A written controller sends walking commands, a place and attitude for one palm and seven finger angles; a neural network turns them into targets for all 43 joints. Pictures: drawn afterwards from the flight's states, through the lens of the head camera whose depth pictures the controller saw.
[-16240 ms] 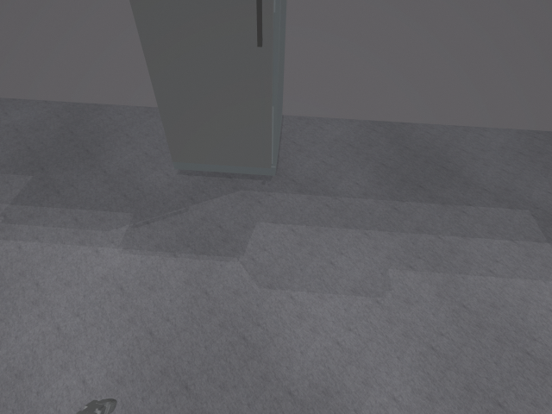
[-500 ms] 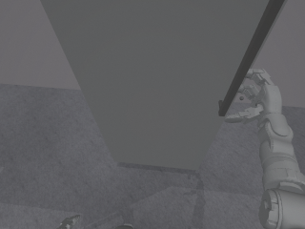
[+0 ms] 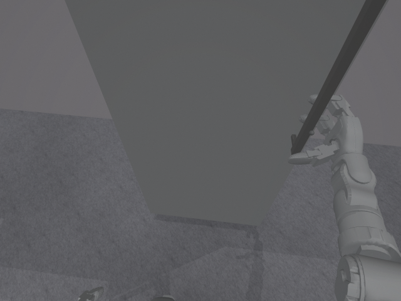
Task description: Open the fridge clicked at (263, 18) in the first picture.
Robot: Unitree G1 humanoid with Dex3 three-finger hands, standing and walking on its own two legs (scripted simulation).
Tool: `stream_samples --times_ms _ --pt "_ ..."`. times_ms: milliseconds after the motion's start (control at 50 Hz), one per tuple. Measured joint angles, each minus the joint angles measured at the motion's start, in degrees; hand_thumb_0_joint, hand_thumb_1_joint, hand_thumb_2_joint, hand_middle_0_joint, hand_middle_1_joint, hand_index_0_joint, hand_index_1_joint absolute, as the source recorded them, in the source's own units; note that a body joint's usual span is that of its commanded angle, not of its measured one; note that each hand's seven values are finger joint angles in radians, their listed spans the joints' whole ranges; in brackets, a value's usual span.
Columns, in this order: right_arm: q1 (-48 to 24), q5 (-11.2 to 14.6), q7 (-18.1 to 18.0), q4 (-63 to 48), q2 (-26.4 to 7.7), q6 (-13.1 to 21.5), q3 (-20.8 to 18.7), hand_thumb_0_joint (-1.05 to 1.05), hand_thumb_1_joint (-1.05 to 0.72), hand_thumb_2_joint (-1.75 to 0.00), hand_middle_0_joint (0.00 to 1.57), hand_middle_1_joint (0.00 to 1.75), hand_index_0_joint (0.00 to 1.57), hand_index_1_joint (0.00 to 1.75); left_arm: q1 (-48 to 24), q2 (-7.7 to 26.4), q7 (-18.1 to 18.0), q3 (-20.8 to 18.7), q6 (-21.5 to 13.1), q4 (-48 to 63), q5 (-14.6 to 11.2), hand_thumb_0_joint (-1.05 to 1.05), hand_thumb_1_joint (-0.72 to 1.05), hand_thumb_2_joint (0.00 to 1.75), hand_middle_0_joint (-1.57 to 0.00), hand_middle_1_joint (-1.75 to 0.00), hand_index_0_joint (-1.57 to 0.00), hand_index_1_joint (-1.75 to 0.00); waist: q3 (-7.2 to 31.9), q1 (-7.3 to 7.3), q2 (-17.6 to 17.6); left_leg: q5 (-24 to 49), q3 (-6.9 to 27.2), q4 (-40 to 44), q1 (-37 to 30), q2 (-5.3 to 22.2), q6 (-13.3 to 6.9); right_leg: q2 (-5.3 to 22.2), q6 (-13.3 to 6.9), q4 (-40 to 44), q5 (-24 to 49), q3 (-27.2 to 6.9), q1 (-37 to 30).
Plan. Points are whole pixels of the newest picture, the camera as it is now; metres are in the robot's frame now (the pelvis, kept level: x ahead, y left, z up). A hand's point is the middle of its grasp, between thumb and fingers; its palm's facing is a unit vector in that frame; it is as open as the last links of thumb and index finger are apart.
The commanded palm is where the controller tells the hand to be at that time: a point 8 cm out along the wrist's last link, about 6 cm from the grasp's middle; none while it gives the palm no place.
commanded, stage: slide the fingers in behind the handle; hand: right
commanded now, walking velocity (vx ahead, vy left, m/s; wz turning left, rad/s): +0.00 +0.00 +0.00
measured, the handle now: (335, 64) +0.50 -0.17 +0.22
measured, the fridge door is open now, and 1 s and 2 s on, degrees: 0 0 0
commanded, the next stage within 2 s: grip the handle and tug to test in 0.66 s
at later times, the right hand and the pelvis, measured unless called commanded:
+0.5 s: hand (305, 132) +0.44 -0.15 +0.11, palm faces -0.01 +1.00 +0.00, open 14.0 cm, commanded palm +0.41 -0.20 +0.11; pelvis -0.01 +0.00 +0.00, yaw +0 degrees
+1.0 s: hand (305, 132) +0.44 -0.15 +0.11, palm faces -0.01 +1.00 +0.01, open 12.7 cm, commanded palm +0.41 -0.20 +0.11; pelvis +0.00 +0.00 +0.00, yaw +0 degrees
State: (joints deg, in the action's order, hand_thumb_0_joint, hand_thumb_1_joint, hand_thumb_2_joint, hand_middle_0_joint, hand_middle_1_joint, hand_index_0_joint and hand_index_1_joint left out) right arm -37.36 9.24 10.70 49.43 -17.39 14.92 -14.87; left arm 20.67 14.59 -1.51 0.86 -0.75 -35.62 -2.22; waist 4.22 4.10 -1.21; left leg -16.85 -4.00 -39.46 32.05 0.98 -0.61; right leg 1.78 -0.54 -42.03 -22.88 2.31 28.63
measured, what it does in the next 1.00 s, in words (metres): stands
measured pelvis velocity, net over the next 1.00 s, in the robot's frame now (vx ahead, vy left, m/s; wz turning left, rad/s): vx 0.00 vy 0.00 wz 0.00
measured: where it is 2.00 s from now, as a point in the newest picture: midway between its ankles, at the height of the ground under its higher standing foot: outside the picture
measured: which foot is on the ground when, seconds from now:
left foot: down 0.00-1.00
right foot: down 0.00-1.00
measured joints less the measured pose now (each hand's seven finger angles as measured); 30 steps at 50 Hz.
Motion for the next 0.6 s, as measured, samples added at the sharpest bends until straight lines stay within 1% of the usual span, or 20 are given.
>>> stream_samples --times_ms 80,180,240,300,440,600 --pt "-0.6 0.2 -0.5 0.6 0.5 -0.2 0.5 -0.01 0.50 -0.30 0.30 1.20 0.29 1.20 -0.2 0.3 -0.1 0.0 0.0 -0.4 -0.1 0.01 0.91 0.90 -0.20 -0.30 -0.20 -0.30 -0.2 -0.06 0.0 0.1 -0.3 0.0 -0.1 0.1 -0.1 -0.1 0.1 0.0 0.2 -0.3 0.0" --pt "-2.3 -0.4 -1.3 2.2 0.8 0.0 1.7 -0.01 0.50 -0.30 0.30 1.20 0.29 1.20 -0.7 0.3 -0.2 -0.1 -0.5 -0.6 0.0 0.01 0.91 0.90 -0.20 -0.30 -0.20 -0.30 -0.5 -0.01 0.1 0.2 -0.4 -0.3 0.3 0.3 -0.2 -0.2 0.1 -0.2 0.5 -0.5 0.5" --pt "-3.0 -0.6 -1.6 3.1 1.3 0.5 1.2 -0.01 0.50 -0.30 0.29 1.20 0.29 1.20 -1.0 0.2 -0.1 0.1 -0.6 -0.7 0.1 0.01 0.91 0.90 -0.20 -0.30 -0.20 -0.30 -0.4 0.12 0.2 0.3 -0.2 -0.4 0.6 0.2 -0.2 -0.2 0.1 -0.2 0.6 -0.3 0.6" --pt "-2.8 -0.9 -1.9 3.3 1.1 0.9 0.4 -0.01 0.50 -0.30 0.29 1.20 0.30 1.20 -1.1 0.0 0.0 0.2 -0.7 -0.5 0.2 0.01 0.91 0.90 -0.20 -0.30 -0.20 -0.30 -0.3 0.31 0.3 0.4 0.0 -0.5 0.8 0.1 -0.2 -0.1 0.1 -0.2 0.6 0.0 0.6" --pt "-2.2 -0.7 -1.3 3.1 0.6 1.1 0.5 -0.01 0.50 -0.30 0.29 1.20 0.30 1.20 -0.6 -0.2 0.0 0.3 -0.6 -0.4 0.0 0.01 0.91 0.90 -0.20 -0.30 -0.20 -0.30 -0.4 0.32 0.2 0.4 0.1 -0.4 0.6 0.0 -0.2 -0.1 0.1 -0.1 0.6 0.1 0.4" --pt "-2.3 -0.5 -1.7 3.0 1.1 1.2 0.8 -0.01 0.50 -0.30 0.30 1.20 0.30 1.20 -0.4 0.0 0.0 0.2 -0.8 -0.8 0.0 0.01 0.91 0.90 -0.20 -0.30 -0.20 -0.30 -0.4 0.16 0.0 0.4 0.1 -0.3 0.5 0.1 -0.1 -0.2 0.1 0.0 0.6 0.0 0.4"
